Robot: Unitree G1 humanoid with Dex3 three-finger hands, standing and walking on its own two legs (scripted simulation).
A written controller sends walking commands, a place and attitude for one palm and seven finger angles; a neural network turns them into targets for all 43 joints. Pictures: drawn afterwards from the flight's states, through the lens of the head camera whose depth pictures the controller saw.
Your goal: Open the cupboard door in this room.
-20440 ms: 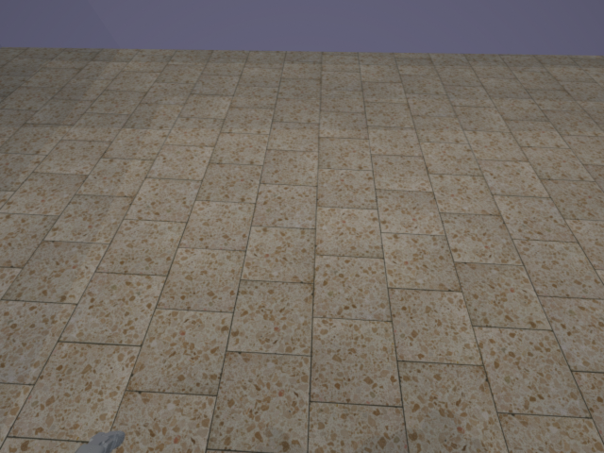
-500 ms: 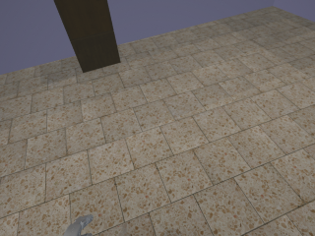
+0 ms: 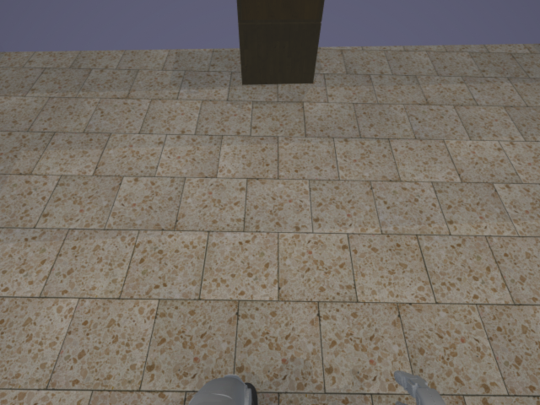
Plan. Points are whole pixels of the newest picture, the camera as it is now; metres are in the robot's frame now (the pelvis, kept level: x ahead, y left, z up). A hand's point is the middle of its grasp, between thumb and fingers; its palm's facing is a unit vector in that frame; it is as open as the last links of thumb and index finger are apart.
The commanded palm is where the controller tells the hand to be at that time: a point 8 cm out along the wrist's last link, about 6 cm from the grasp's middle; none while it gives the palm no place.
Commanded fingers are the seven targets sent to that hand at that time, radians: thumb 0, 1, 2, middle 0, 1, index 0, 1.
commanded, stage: turn or walk to find it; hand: left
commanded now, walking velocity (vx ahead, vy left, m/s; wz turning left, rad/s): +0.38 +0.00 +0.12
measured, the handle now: out of the picture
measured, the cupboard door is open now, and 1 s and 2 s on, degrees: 0 0 0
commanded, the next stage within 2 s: stand and wait in 1.28 s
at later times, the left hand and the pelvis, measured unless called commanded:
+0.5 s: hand (208, 261) +0.36 +0.17 -0.13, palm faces -0.03 -0.98 -0.19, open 7.4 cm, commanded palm none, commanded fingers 0.00 0.90 0.90 -0.20 -0.30 -0.20 -0.30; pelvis +0.21 +0.00 +0.02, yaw +1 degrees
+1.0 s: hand (220, 274) +0.35 +0.15 -0.15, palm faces +0.19 -0.97 -0.17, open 7.3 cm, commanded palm none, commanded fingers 0.00 0.90 0.90 -0.20 -0.30 -0.20 -0.30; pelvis +0.42 -0.02 +0.02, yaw +5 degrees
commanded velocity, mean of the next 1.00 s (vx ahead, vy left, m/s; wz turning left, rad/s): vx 0.38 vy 0.00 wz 0.06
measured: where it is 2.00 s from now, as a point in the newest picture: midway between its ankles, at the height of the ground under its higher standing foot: (292, 255)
